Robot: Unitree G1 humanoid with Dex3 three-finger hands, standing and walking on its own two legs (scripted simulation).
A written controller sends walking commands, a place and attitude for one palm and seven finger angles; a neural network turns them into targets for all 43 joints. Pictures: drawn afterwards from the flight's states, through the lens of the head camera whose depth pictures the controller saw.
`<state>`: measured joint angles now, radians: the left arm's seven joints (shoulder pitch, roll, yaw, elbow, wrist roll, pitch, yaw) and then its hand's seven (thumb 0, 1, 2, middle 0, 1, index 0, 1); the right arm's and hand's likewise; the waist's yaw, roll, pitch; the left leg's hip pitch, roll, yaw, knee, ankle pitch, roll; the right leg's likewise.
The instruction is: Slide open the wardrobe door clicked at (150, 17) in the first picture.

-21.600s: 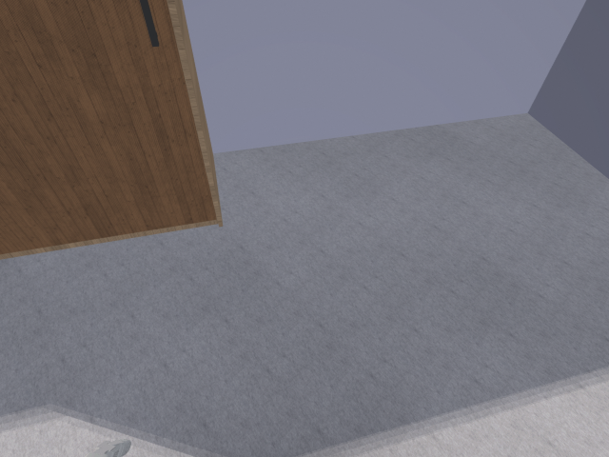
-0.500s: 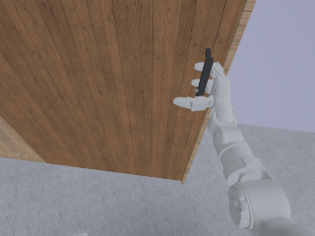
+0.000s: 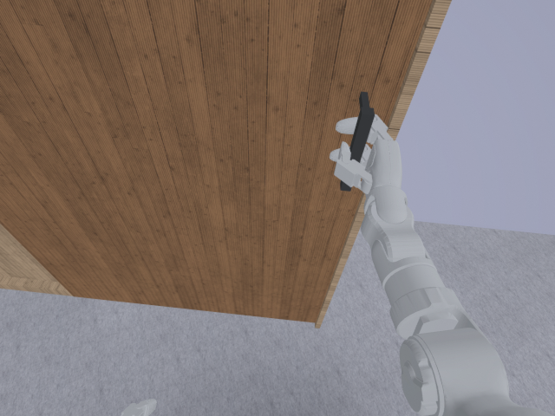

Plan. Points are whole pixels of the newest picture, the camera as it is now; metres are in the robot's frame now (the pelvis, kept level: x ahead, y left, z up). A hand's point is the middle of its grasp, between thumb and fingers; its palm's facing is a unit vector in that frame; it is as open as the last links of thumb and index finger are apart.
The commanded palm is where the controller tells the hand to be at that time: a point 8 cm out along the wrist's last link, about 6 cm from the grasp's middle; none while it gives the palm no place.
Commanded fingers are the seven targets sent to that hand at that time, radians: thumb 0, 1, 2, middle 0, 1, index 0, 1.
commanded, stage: grip the handle and tug to test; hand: right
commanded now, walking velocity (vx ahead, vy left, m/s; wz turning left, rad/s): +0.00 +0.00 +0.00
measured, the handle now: (354, 144) +0.50 -0.06 +0.13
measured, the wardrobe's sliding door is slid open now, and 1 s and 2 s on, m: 0.00 0.00 0.00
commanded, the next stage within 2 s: tug the door sideways, standing still in 0.66 s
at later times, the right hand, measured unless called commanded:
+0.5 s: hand (341, 165) +0.44 -0.03 +0.14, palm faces -0.03 +1.00 +0.00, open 5.3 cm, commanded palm +0.40 -0.09 +0.13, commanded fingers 0.00 -0.90 -0.90 0.45 1.40 0.45 1.40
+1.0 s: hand (341, 166) +0.44 -0.03 +0.14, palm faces -0.03 +1.00 -0.01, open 5.5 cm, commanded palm +0.41 -0.06 +0.13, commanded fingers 0.00 -0.90 -0.90 0.45 1.40 0.45 1.40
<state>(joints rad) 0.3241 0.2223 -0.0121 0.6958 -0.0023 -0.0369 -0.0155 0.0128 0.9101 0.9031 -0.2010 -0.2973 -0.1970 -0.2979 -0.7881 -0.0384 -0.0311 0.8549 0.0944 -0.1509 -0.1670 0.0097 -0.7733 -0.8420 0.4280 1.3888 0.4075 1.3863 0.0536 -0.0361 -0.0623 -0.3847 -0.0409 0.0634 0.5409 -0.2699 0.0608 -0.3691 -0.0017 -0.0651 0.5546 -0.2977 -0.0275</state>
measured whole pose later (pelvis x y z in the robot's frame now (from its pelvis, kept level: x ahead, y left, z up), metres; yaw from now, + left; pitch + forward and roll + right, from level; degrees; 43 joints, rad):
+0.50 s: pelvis +0.00 +0.01 +0.00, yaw +0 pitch +6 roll +0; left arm 0.32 0.23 -0.01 0.68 -0.01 -0.03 -0.01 0.01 0.91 0.90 -0.20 -0.30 -0.20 -0.30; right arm -0.74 -0.06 -0.05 0.79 0.11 -0.12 -0.13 0.01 -0.79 -0.80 0.39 1.40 0.38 1.40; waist 0.05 -0.04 -0.06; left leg -0.36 -0.05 0.06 0.52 -0.26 0.07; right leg -0.34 -0.01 -0.07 0.52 -0.29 -0.02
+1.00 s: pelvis +0.02 +0.00 +0.00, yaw -2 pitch +6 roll +0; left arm 0.26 0.22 0.00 0.66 -0.01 0.02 -0.01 0.01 0.91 0.90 -0.20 -0.30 -0.20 -0.30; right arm -0.65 0.02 0.07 0.57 0.09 0.03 -0.20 0.02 -0.76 -0.84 0.35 1.35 0.36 1.38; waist 0.01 -0.03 -0.05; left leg -0.30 -0.04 0.08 0.49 -0.29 0.06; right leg -0.30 0.01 -0.04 0.51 -0.31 -0.02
